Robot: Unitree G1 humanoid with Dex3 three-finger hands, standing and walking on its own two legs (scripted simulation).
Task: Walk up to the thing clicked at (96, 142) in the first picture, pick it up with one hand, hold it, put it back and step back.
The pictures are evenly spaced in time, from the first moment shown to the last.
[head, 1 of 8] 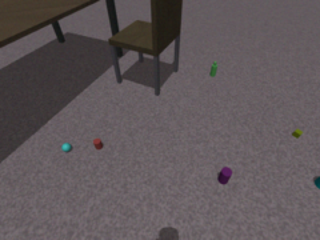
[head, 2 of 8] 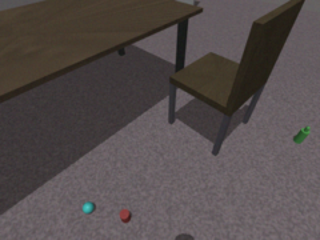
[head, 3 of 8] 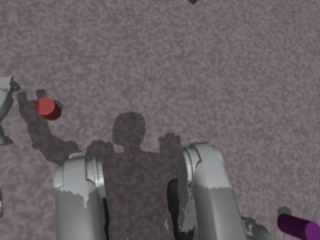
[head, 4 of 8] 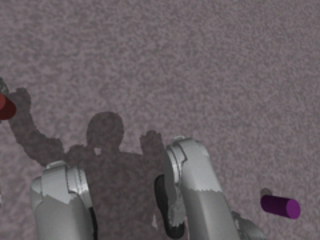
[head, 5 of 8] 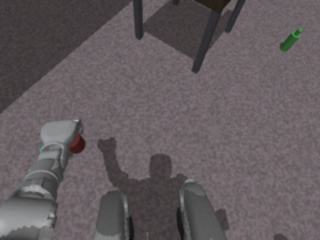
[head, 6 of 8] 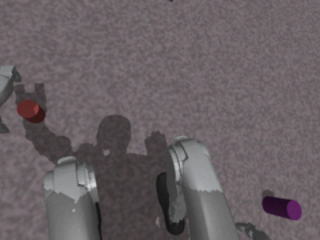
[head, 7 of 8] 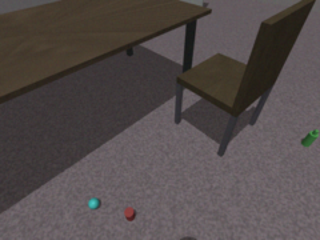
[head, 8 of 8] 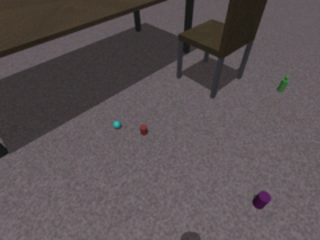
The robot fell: no
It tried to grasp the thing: yes
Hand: left
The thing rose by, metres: 0.68
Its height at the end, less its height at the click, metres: +0.00
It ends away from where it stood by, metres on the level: 0.01
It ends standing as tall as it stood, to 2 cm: yes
